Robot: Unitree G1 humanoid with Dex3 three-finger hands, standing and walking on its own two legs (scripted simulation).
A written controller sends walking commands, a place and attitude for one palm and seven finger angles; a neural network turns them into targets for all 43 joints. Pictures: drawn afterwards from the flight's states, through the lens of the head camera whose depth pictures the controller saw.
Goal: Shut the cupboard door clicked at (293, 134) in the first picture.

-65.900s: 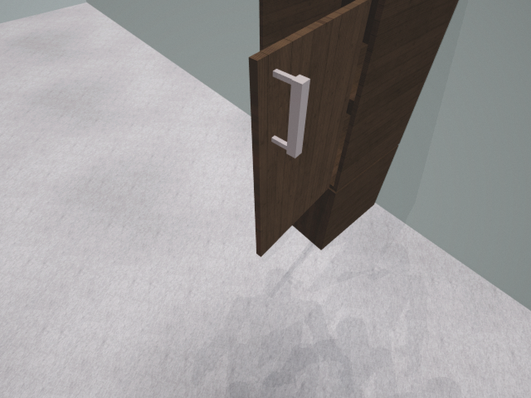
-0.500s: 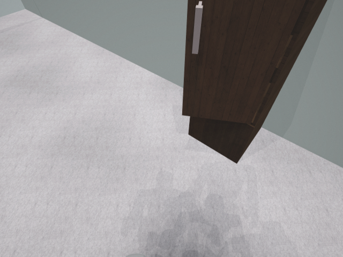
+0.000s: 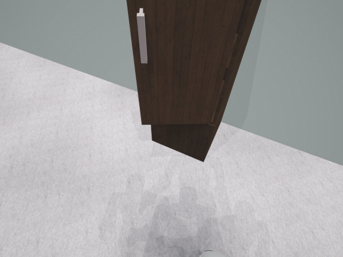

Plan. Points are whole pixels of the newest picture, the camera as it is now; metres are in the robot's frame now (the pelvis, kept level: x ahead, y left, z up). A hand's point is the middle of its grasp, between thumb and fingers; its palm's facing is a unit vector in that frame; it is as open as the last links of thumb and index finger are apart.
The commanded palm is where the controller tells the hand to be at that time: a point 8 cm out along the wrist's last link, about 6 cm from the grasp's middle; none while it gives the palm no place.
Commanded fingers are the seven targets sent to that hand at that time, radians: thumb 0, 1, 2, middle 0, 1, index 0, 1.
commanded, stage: take the last steps up to it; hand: left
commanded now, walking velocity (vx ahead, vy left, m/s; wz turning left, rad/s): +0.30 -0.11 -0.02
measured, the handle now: (142, 36) +0.74 +0.10 +0.13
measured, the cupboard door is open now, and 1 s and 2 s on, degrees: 28 28 28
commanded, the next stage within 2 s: come to a stop and stand still in 0.50 s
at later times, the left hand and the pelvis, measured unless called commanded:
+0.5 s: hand out of the picture +0.15 +0.08 -0.19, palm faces +0.08 -0.98 -0.16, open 7.3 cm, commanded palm none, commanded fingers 0.00 0.90 0.90 -0.20 -0.30 -0.20 -0.30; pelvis +0.18 -0.08 -0.01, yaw +3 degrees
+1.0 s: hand (145, 196) +0.32 +0.08 -0.18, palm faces +0.07 -0.96 -0.26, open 7.3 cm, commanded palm none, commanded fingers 0.00 0.90 0.90 -0.20 -0.30 -0.20 -0.30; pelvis +0.29 -0.11 -0.01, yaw +4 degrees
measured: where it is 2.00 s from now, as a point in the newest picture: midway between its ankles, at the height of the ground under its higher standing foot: outside the picture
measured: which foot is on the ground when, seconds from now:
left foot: down 0.00-0.10, up 0.12-0.52, down 0.54-0.86, up 0.88-1.00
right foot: up 0.00-0.08, down 0.10-0.56, up 0.58-0.80, down 0.82-1.00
